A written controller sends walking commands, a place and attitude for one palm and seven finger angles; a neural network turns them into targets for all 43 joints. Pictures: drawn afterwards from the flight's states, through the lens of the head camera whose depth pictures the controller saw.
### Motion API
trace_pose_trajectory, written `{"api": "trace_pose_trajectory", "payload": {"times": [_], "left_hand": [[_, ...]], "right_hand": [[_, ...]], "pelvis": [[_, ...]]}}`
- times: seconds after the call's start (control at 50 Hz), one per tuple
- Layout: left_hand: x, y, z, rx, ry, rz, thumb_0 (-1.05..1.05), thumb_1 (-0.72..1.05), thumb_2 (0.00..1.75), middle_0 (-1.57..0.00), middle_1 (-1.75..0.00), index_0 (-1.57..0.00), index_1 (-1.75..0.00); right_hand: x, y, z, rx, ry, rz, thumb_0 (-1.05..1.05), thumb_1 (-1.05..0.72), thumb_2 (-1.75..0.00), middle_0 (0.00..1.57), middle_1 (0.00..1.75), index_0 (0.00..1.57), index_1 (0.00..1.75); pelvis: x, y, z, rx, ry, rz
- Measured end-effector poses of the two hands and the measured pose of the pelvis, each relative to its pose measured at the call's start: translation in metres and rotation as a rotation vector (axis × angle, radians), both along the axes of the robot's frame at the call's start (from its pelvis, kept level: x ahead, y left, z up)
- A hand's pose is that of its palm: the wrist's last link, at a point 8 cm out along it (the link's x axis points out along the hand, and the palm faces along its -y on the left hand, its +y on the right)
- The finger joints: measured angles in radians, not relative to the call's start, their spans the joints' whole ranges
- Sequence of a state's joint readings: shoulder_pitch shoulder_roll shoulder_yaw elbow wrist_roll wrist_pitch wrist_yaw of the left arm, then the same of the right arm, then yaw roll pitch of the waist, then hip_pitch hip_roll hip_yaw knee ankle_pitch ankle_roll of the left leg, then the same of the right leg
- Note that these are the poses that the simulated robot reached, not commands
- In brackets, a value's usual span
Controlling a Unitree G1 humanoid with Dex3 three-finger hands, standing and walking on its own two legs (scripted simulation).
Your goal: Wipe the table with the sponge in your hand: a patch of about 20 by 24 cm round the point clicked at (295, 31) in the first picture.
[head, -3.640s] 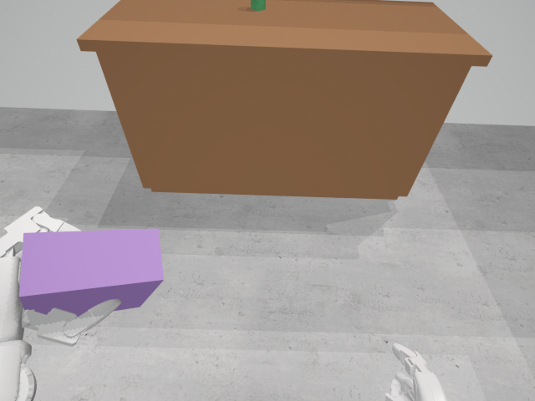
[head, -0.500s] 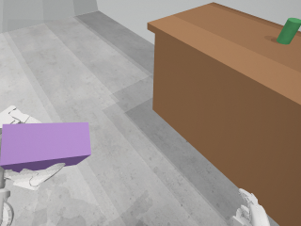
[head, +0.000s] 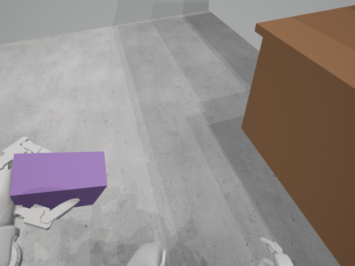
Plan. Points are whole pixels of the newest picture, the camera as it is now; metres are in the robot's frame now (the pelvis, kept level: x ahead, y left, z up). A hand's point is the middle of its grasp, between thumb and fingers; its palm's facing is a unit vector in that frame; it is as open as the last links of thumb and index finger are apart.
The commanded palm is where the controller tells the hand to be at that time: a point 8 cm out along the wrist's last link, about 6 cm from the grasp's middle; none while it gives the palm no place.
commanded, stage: walk to a spot facing it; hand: left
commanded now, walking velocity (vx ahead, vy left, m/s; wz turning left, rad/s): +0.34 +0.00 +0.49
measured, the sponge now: (74, 182) +0.22 +0.20 +0.15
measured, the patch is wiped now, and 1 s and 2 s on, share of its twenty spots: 0.00 0.00 0.00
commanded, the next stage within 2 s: turn to face it in 1.22 s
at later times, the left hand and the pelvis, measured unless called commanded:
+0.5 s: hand (8, 175) +0.21 +0.30 +0.19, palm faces +0.54 -0.75 -0.39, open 9.9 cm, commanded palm +0.14 +0.33 +0.18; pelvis +0.03 +0.03 +0.00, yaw +9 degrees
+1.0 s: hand (37, 130) +0.31 +0.30 +0.19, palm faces +0.59 -0.68 -0.43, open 9.9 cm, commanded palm +0.25 +0.34 +0.18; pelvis +0.16 +0.03 -0.01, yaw +14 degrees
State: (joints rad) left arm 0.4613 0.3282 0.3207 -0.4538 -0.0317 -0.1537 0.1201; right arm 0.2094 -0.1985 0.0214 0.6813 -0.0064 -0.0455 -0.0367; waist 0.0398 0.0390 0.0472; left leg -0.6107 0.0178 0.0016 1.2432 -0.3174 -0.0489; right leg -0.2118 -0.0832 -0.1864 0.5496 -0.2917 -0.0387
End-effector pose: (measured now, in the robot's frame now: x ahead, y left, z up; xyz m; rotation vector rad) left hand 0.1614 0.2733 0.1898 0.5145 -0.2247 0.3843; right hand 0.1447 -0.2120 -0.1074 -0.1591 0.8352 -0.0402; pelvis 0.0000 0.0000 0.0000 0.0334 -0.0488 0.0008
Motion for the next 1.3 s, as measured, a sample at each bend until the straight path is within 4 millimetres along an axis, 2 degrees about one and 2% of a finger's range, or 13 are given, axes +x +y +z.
{"api": "trace_pose_trajectory", "payload": {"times": [0.12,0.22,0.32,0.4,0.5,0.58,0.72,0.86,0.96,1.04,1.12,1.22,1.3], "left_hand": [[-0.017,0.01,0.0,-0.006,0.036,0.059,-0.01,-0.47,0.99,-0.78,-1.33,-0.78,-1.33],[-0.023,0.027,0.008,-0.002,-0.027,0.095,-0.01,-0.47,0.99,-0.78,-1.33,-0.78,-1.33],[-0.022,0.052,0.005,-0.012,-0.15,0.113,-0.01,-0.47,0.99,-0.78,-1.33,-0.78,-1.33],[-0.01,0.065,-0.002,0.011,-0.168,0.111,-0.01,-0.47,0.99,-0.78,-1.33,-0.78,-1.33],[-0.002,0.056,0.008,0.021,-0.133,0.098,-0.01,-0.47,0.99,-0.77,-1.33,-0.78,-1.33],[0.007,0.043,0.017,0.062,-0.103,0.102,-0.01,-0.47,0.99,-0.77,-1.33,-0.78,-1.33],[0.041,0.034,-0.002,0.068,-0.057,0.182,-0.01,-0.47,0.99,-0.77,-1.34,-0.78,-1.33],[0.071,0.03,0.001,0.039,-0.021,0.152,-0.01,-0.47,0.99,-0.77,-1.34,-0.78,-1.33],[0.088,0.047,0.011,0.07,-0.078,0.161,-0.01,-0.47,0.99,-0.77,-1.34,-0.78,-1.33],[0.107,0.069,0.004,0.077,-0.162,0.184,-0.01,-0.47,0.99,-0.77,-1.34,-0.78,-1.33],[0.134,0.084,-0.005,0.044,-0.133,0.215,-0.01,-0.47,0.99,-0.77,-1.34,-0.78,-1.33],[0.151,0.064,0.007,0.048,-0.085,0.188,-0.01,-0.47,0.99,-0.77,-1.34,-0.78,-1.33],[0.159,0.048,0.015,0.104,-0.047,0.207,-0.01,-0.47,0.99,-0.77,-1.34,-0.78,-1.33]], "right_hand": [[0.013,-0.028,0.023,-0.108,-0.019,0.021,0.02,-0.9,-0.9,0.2,0.3,0.21,0.3],[0.034,-0.029,0.04,-0.177,-0.062,0.043,0.02,-0.91,-0.9,0.2,0.3,0.2,0.3],[0.061,-0.003,0.043,-0.206,-0.139,0.066,0.01,-0.91,-0.9,0.19,0.3,0.2,0.3],[0.073,0.035,0.038,-0.107,-0.152,0.072,0.01,-0.91,-0.9,0.19,0.3,0.2,0.3],[0.077,0.075,0.032,0.016,-0.112,0.135,0.01,-0.91,-0.9,0.2,0.3,0.21,0.3],[0.084,0.085,0.019,0.066,-0.064,0.174,0.01,-0.9,-0.9,0.2,0.3,0.21,0.3],[0.125,0.051,-0.019,0.034,0.009,0.201,0.01,-0.9,-0.9,0.2,0.3,0.21,0.3],[0.17,0.003,0.014,-0.108,0.002,0.144,0.02,-0.91,-0.9,0.2,0.3,0.21,0.3],[0.206,-0.002,0.035,-0.191,-0.045,0.137,0.01,-0.91,-0.9,0.19,0.3,0.2,0.3],[0.238,0.015,0.031,-0.201,-0.107,0.118,0.01,-0.91,-0.9,0.19,0.3,0.2,0.3],[0.259,0.051,0.026,-0.104,-0.11,0.141,0.01,-0.91,-0.9,0.19,0.3,0.2,0.3],[0.275,0.09,0.024,0.023,-0.095,0.215,0.01,-0.91,-0.9,0.19,0.3,0.2,0.3],[0.292,0.101,0.01,0.082,-0.06,0.267,0.01,-0.9,-0.9,0.2,0.3,0.21,0.3]], "pelvis": [[-0.003,-0.001,0.011,0.026,0.024,0.074],[0.001,0.009,0.01,0.018,0.049,0.113],[0.01,0.03,-0.008,-0.017,0.043,0.129],[0.015,0.03,-0.01,-0.013,0.019,0.149],[0.032,0.027,0.001,-0.04,0.036,0.159],[0.051,0.02,0.003,-0.048,0.04,0.164],[0.083,0.001,-0.016,-0.039,0.019,0.207],[0.117,0.003,0.001,-0.012,0.04,0.231],[0.147,0.017,0.001,-0.009,0.044,0.245],[0.17,0.033,-0.015,-0.014,0.024,0.243],[0.186,0.034,-0.012,-0.027,0.026,0.263],[0.211,0.028,-0.001,-0.049,0.043,0.271],[0.235,0.017,-0.002,-0.05,0.041,0.292]]}}
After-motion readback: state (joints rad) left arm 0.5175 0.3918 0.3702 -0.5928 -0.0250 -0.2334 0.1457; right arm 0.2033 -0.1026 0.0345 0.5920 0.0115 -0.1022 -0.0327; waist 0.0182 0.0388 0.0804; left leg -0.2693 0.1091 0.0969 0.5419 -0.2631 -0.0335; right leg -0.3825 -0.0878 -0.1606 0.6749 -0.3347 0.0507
